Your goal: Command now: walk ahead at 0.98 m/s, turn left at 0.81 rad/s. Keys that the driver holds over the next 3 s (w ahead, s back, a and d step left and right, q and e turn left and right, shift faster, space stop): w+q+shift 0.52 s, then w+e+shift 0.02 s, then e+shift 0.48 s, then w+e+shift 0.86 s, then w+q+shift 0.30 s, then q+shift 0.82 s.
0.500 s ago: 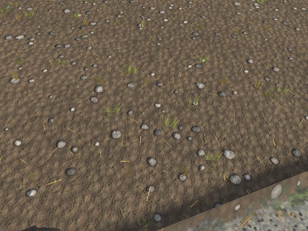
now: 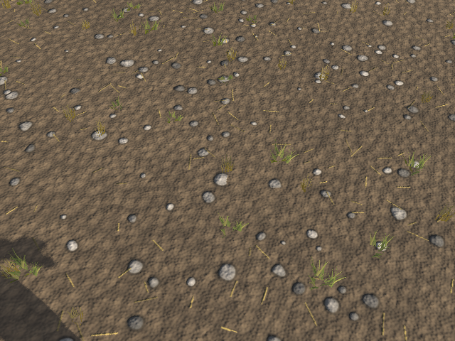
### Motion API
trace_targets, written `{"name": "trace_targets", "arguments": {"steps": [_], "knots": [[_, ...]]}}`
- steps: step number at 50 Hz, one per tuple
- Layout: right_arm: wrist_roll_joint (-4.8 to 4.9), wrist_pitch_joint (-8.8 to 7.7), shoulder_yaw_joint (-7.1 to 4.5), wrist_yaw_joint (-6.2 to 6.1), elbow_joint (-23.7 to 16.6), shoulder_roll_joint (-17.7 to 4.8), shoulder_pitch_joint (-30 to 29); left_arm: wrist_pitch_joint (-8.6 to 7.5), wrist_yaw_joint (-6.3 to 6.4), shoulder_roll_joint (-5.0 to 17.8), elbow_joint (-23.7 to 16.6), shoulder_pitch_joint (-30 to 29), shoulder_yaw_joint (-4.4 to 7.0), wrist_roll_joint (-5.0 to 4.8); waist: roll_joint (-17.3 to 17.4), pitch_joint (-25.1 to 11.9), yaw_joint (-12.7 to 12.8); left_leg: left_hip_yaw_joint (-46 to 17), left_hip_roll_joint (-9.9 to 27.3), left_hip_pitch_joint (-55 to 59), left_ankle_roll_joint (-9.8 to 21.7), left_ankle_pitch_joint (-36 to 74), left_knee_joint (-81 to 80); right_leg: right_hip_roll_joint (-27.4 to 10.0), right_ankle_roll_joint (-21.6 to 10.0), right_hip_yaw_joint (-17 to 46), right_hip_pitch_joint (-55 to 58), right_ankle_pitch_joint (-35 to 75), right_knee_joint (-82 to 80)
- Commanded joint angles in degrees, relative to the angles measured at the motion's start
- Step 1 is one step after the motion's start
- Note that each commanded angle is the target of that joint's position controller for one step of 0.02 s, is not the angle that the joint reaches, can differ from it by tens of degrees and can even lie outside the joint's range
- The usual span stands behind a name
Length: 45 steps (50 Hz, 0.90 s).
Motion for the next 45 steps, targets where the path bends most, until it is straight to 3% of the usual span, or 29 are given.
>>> {"name": "trace_targets", "arguments": {"steps": [1, 4, 6, 7, 8, 9, 10, 11, 12, 13, 14, 15, 16, 18, 20, 22, 23, 24, 25, 27, 29, 33, 36, 39, 40, 41, 42, 43, 45], "knots": [[-0.35, -0.86, -0.14, 1.44, 0.0, -1.1, 2.5, -1.64, 1.27, 3.8, -2.5, -5.0, -0.13, 0.49, 0.3, 5.0, -4.3, 2.4, -1.4, 16.9, 0.9, 16.5, -7.7, -13.6, 0.2, -3.0, -16.1, 29.9, 0.8], [-1.82, -0.44, -0.62, -0.79, 3.7, -2.8, 10.5, -0.18, 2.47, 7.5, -0.9, -2.2, 0.19, -0.15, -0.5, 3.8, -6.5, 8.4, -6.9, 25.0, 1.0, 7.0, -10.5, -15.4, 1.6, -3.8, -10.4, 58.1, 23.7], [-2.33, 0.35, -2.21, -2.75, 10.3, -5.7, 28.2, 2.01, 2.53, 6.1, -1.2, -4.2, -0.39, -0.14, -0.8, -5.3, -12.3, 8.0, -7.0, 41.3, 3.1, 6.0, -14.9, -15.2, 0.1, -1.2, -9.9, 66.2, 52.9], [-2.44, 0.47, -3.60, -3.58, 12.8, -8.5, 35.7, 3.16, 2.13, 6.2, -2.3, -11.0, 0.37, -0.98, 4.0, -3.0, -18.6, -0.3, -2.0, 50.6, 9.3, 4.4, -22.8, -10.2, 0.1, 0.8, -22.3, 42.8, 81.9], [-0.81, 0.43, -4.25, -4.25, 13.4, -9.7, 37.5, 4.36, 1.54, 2.5, -4.0, -19.5, -0.15, 0.23, 10.8, 4.6, -22.8, -2.8, -1.3, 52.9, 11.0, -3.7, -27.6, -1.5, -1.8, 2.1, -38.7, -0.8, 103.7], [-1.01, 0.12, -2.91, -4.30, 15.1, -12.5, 35.6, 2.43, 1.14, -3.2, -12.6, -17.2, -2.32, -0.04, 18.9, 4.4, -9.5, -12.3, 4.5, 67.9, 10.0, 36.3, -1.5, -2.3, -0.6, 10.2, -65.6, -11.1, 103.8], [0.28, -0.38, -2.25, -4.95, 13.9, -10.7, 34.9, 1.50, 0.24, -2.1, -14.9, -16.6, -3.01, 1.08, 4.9, -5.8, -7.4, -26.4, 6.9, 74.8, 13.7, 25.4, -5.5, -5.5, 0.4, 18.5, -71.0, -5.1, 91.0], [1.05, 0.36, -2.67, -5.28, 12.9, -9.6, 30.7, 1.38, -0.29, 1.1, -14.1, -15.8, -3.09, 2.92, -7.8, -5.5, -5.0, -33.9, 7.9, 65.7, 15.9, -3.0, -13.6, -7.2, 0.7, 20.0, -69.2, -3.0, 82.7], [1.31, 0.68, -1.89, -5.27, 11.7, -9.1, 25.6, 1.80, -0.59, 0.7, -12.5, -16.8, -2.92, 4.86, -12.8, -1.9, -2.3, -37.8, 6.8, 54.1, 15.8, -12.0, -17.4, -7.1, 1.0, 18.4, -66.9, -7.8, 82.8], [-0.80, -0.67, -3.76, -5.95, 11.2, -16.2, 26.1, 1.94, -1.41, 0.4, -14.2, -14.5, -3.29, 4.70, 2.2, -1.3, -1.3, -59.4, 17.6, 51.2, 23.7, -29.7, -18.6, -7.3, 0.9, 24.3, -76.2, -19.6, 84.3], [-0.02, -2.64, -2.00, -6.09, 11.1, -8.7, 25.0, 2.29, -0.86, 3.6, -15.7, -23.3, -2.67, 4.61, -9.2, 5.2, -1.0, -57.9, 16.7, 43.4, 19.7, -36.3, -21.8, -12.5, 3.3, 28.2, -80.0, -5.1, 73.1], [0.40, -3.01, -0.51, -6.75, 7.4, -5.7, 15.0, 2.77, -1.13, 4.6, -20.2, -31.9, -2.94, 1.73, -13.0, 11.7, 1.5, -48.7, 11.1, 17.1, 15.0, -41.6, -32.2, -14.1, 6.8, 26.5, -62.1, 9.4, 47.3], [-0.59, -3.12, -0.86, -7.28, 6.1, -7.6, 10.8, 2.55, -1.34, 4.5, -18.8, -30.6, -2.90, 1.65, -11.3, 13.0, 2.7, -42.2, 4.2, 1.7, 12.3, -39.8, -34.1, -13.6, 8.2, 24.1, -42.8, 19.9, 36.3], [0.98, -4.10, -1.53, -6.35, 6.0, -9.0, 10.1, 3.15, -2.08, 3.3, -15.7, -22.6, -2.74, -0.20, -3.1, 5.3, 2.9, -30.3, -2.1, -5.1, 7.5, -29.8, -29.0, -9.2, 6.4, 19.0, -15.6, 33.7, 29.0], [2.18, -4.14, -2.32, -4.69, 6.1, -9.6, 11.8, 3.48, -1.33, 4.6, -14.8, -17.8, -1.72, -1.30, -1.9, 1.1, 2.5, -26.6, -5.5, 8.1, 4.8, -16.5, -17.6, -5.5, 4.8, 18.0, -13.9, 31.6, 21.2], [1.62, -3.78, -2.56, -3.86, 6.6, -10.8, 12.2, 3.22, -0.03, 7.1, -10.7, -2.1, 0.22, -0.53, -3.5, -9.9, 11.2, -23.3, -9.6, 16.9, 1.0, -3.3, 9.3, -1.5, 3.4, 16.0, -0.9, 22.5, 15.5], [1.96, -4.37, -1.01, -3.95, 4.4, -3.5, 9.7, 2.79, 0.46, 11.4, -9.0, 8.6, 1.67, 1.08, -8.2, -16.3, 15.4, -20.0, -13.2, 8.7, -0.6, -22.7, 31.8, -13.5, 0.9, 29.9, 9.2, 6.5, 13.0], [3.52, -4.47, 0.27, -4.26, -0.4, 2.1, 15.9, 3.14, 0.32, 13.9, -10.2, 3.4, 1.81, 2.17, -25.2, -21.1, 5.2, -14.9, -14.4, -1.0, -1.5, -52.4, 44.8, -30.4, -3.6, 66.4, 10.0, -6.1, -5.1], [1.44, -3.08, 0.58, -4.76, -0.8, -0.9, 13.5, 3.91, -0.07, 10.4, -11.5, -5.7, 1.99, 1.73, -19.7, -12.4, 2.9, -12.0, -9.1, -8.7, -1.1, -48.8, 47.6, -29.7, -6.8, 74.1, 2.1, -29.4, -10.2], [-0.79, -1.28, 0.65, -3.49, -1.4, 0.3, 7.8, 4.18, -0.85, 3.3, -10.1, -10.2, 0.86, 1.44, -7.6, 1.4, 1.9, -10.3, -3.4, -7.9, -1.7, -43.6, 41.8, -23.7, -5.7, 53.6, -14.2, -16.8, -7.3], [-0.63, -0.68, 1.76, -2.20, -3.6, 4.0, 6.0, 2.98, -1.07, 0.1, -5.6, -6.5, -0.29, 1.91, -8.0, 4.3, -0.6, -13.0, -2.3, -2.4, -3.3, -43.7, 35.8, -19.5, -6.0, 40.7, -23.6, 6.6, -6.9], [-1.50, -1.14, 2.35, -2.23, -7.3, 1.3, 0.6, 1.10, -2.08, 3.7, -3.6, -9.3, 0.40, 0.12, -7.6, 0.8, -4.1, -8.7, -3.7, 6.5, -6.1, -37.7, 9.1, -14.8, -6.4, 24.3, -24.9, 50.1, -7.6], [-0.03, -1.53, 2.95, -1.34, -6.2, 0.6, -1.8, 2.01, -2.52, 7.2, -3.5, -7.4, 1.38, -1.23, -7.9, -3.0, -2.8, -4.4, -6.4, 26.4, -8.0, -22.5, -7.3, -11.9, -5.0, 22.8, -28.7, 45.4, -9.1], [-1.47, -2.09, 2.03, -3.15, -2.8, -3.6, 4.1, 2.69, -2.49, 8.8, -3.0, -4.5, 2.07, -1.91, -2.6, -5.2, -5.2, -5.9, -5.5, 35.9, -7.3, -17.7, -15.6, -9.7, -2.3, 23.5, -23.3, 48.8, 3.4], [-2.48, -2.97, 1.46, -3.96, -2.1, -6.1, 7.9, 2.76, -2.48, 8.7, -3.4, -3.3, 2.20, -2.07, -1.1, -8.0, -6.6, -8.0, -1.4, 43.1, -7.0, -11.9, -15.7, -6.6, -1.3, 22.8, -26.6, 41.6, 13.5], [-3.63, -3.61, 0.85, -4.76, -3.0, -10.8, 12.8, 3.07, -2.14, 3.7, -5.7, 0.7, 1.21, -2.38, 10.0, -16.9, -6.3, -20.7, 16.2, 55.5, -4.6, 16.6, -10.2, -1.6, 0.3, 18.7, -34.6, 10.2, 31.9], [-1.13, -2.73, 0.04, -4.74, -4.6, -12.1, 13.2, 4.74, -0.48, 1.5, -5.3, 9.5, 0.57, -4.53, 17.6, -30.2, -4.8, -30.4, 27.9, 61.3, 2.1, 31.3, -9.5, 1.0, -0.1, 19.3, -38.2, -9.0, 49.6], [0.89, -1.75, 0.40, -5.03, -5.7, -8.8, 9.6, 6.22, 0.08, 5.4, -4.0, 8.7, 1.67, -2.58, 9.9, -28.0, -4.0, -27.4, 23.5, 54.3, 2.1, 22.2, -11.9, -1.3, -0.6, 20.7, -39.4, -5.0, 53.1], [0.66, -1.44, 2.21, -6.07, -5.9, -2.5, 3.0, 7.48, -0.79, 5.0, -5.4, 1.9, 2.29, -1.05, 6.6, -14.4, -1.3, -18.4, 17.4, 43.3, 0.2, 10.9, -16.6, -4.5, 0.6, 19.3, -43.4, 1.4, 50.8]]}}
